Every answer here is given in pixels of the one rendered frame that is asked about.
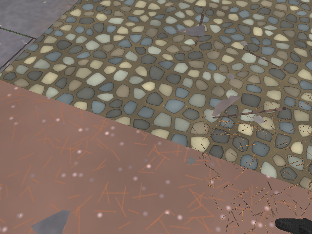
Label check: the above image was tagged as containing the robot right hand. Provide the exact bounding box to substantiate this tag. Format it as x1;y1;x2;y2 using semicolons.
275;217;312;234

